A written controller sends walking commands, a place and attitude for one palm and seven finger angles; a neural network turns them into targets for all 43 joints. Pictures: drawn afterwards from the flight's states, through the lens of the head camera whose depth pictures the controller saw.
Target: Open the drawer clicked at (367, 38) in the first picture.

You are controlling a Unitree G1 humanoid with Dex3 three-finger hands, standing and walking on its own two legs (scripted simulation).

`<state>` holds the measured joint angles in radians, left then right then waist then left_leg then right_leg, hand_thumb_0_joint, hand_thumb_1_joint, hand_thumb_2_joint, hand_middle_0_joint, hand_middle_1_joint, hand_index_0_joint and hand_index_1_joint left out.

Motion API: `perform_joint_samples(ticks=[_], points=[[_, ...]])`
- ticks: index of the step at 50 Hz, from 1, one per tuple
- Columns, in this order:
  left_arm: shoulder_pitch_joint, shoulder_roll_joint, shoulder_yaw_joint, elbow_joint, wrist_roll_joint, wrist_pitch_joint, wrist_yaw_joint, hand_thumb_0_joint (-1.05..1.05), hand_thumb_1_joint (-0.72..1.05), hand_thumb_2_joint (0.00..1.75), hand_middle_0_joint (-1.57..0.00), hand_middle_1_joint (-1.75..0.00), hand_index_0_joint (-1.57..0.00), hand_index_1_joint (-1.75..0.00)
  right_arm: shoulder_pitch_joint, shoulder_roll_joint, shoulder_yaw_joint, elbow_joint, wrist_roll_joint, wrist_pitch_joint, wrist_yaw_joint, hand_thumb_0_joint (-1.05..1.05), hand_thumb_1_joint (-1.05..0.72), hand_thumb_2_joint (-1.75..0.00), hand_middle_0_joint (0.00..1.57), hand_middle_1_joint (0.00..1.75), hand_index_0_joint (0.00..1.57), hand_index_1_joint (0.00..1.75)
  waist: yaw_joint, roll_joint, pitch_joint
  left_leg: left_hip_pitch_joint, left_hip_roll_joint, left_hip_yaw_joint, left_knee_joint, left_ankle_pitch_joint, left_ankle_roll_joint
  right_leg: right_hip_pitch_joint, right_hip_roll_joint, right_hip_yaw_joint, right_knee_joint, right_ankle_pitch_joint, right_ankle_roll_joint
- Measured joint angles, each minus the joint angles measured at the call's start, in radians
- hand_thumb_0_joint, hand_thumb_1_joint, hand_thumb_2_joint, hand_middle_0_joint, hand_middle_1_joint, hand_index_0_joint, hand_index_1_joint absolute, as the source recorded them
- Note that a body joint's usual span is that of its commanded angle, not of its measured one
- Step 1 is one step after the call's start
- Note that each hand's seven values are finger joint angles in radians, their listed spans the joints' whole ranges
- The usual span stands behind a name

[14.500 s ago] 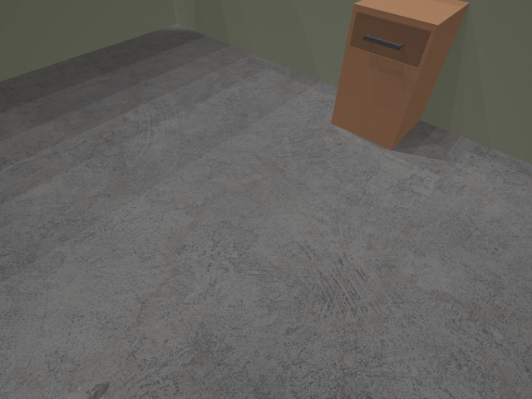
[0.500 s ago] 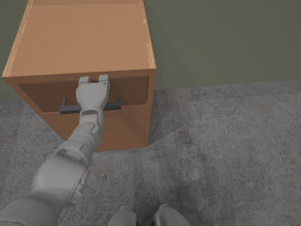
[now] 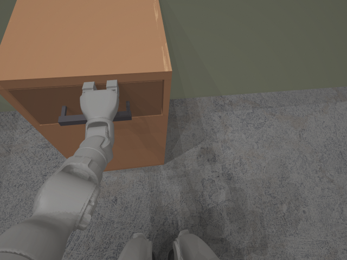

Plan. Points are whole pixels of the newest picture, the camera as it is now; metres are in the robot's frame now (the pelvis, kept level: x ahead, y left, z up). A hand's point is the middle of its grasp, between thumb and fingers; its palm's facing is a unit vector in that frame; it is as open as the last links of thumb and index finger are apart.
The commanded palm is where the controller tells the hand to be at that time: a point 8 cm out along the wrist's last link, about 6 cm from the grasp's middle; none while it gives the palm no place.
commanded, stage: lower the fingers behind the handle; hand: left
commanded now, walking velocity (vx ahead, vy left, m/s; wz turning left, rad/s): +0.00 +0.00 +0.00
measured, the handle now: (96, 112) +0.53 +0.17 -0.08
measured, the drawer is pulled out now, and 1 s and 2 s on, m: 0.00 0.00 0.00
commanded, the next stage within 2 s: lift the fingers back up to retry in 1.22 s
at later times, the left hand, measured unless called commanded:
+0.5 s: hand (109, 120) +0.49 +0.13 -0.05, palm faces +0.01 -0.01 -1.00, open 13.6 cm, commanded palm +0.48 +0.12 -0.02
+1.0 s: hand (110, 121) +0.49 +0.13 -0.06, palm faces +0.05 +0.01 -1.00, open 13.7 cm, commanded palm +0.48 +0.12 -0.04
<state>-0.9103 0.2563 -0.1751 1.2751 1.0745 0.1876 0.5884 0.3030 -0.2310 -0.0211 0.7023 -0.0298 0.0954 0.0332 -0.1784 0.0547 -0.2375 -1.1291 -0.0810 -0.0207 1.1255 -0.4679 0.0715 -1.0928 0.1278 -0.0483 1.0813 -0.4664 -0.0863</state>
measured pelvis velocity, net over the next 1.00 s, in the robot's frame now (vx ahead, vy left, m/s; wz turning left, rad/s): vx -0.04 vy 0.00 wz -0.01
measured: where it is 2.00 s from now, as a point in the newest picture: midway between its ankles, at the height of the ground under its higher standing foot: outside the picture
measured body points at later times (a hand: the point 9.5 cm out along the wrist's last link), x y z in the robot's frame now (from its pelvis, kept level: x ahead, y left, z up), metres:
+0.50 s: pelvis -0.01 +0.00 -0.03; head +0.12 +0.00 +0.40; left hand +0.48 +0.13 +0.00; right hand +0.00 -0.26 -0.16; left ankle +0.02 +0.07 -0.65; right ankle +0.01 -0.07 -0.65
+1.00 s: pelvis -0.04 +0.00 -0.05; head +0.11 +0.01 +0.37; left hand +0.48 +0.12 -0.01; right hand +0.00 -0.26 -0.18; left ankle +0.02 +0.07 -0.65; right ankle +0.01 -0.07 -0.65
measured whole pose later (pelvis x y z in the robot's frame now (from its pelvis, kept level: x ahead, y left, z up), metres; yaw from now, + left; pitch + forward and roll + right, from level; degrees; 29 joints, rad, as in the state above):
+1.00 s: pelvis -0.04 +0.00 -0.05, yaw -1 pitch +31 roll -3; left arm -1.03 0.30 -0.18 1.29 1.08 0.22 0.60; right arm 0.28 -0.23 0.02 0.69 -0.02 0.05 0.02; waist -0.20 0.06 -0.25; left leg -1.39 -0.07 -0.01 1.36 -0.50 0.07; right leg -1.36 0.13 -0.08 1.31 -0.50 -0.09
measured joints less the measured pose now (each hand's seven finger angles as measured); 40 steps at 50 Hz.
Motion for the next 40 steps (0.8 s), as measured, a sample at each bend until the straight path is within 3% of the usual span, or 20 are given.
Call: perform_joint_samples(ticks=[3,10,14,20,40], points=[[-0.008,0.007,0.002,0.008,-0.005,0.004,-0.009,0.0,-0.49,0.31,-0.33,-1.21,-0.32,-1.24,-0.002,0.001,0.002,-0.008,0.001,-0.007,-0.001,0.0,-0.9,-0.9,0.2,0.3,0.2,0.3,-0.01,0.002,0.002,-0.022,0.002,0.004,0.016,-0.002,0.0,-0.024,0.002,0.0,0.017,-0.001,0.0],[-0.008,0.016,0.006,-0.016,0.002,-0.015,0.002,0.0,-0.49,0.31,-0.33,-1.24,-0.32,-1.25,0.012,-0.001,0.005,-0.001,0.0,-0.019,-0.002,0.0,-0.9,-0.9,0.2,0.3,0.2,0.3,0.004,0.013,-0.004,-0.07,0.002,0.01,0.058,-0.013,0.001,-0.073,0.001,-0.001,0.064,-0.014,0.0],[-0.025,0.021,0.013,0.015,-0.003,-0.014,-0.011,0.0,-0.49,0.31,-0.32,-1.23,-0.32,-1.23,0.005,0.004,0.014,0.003,0.001,-0.026,0.001,0.0,-0.9,-0.9,0.2,0.3,0.2,0.3,-0.008,0.014,-0.001,-0.097,0.005,0.014,0.079,-0.018,0.001,-0.102,0.003,-0.001,0.086,-0.018,0.0],[-0.003,0.03,0.035,-0.028,0.014,-0.039,0.013,0.01,-0.49,0.31,-0.33,-1.26,-0.34,-1.25,0.016,0.006,0.015,0.003,-0.001,-0.034,-0.003,0.0,-0.9,-0.9,0.2,0.3,0.2,0.3,0.001,0.014,-0.013,-0.13,0.008,0.017,0.107,-0.029,0.0,-0.137,0.005,-0.002,0.114,-0.027,-0.002],[-0.085,0.021,0.011,0.032,0.018,0.014,0.045,0.0,-0.49,0.31,-0.33,-1.26,-0.31,-1.32,-0.016,-0.005,0.03,-0.005,0.003,-0.046,0.001,0.0,-0.9,-0.9,0.2,0.3,0.2,0.3,-0.01,0.002,-0.023,-0.215,0.006,0.006,0.188,-0.038,-0.004,-0.216,0.001,-0.028,0.189,-0.039,-0.008]])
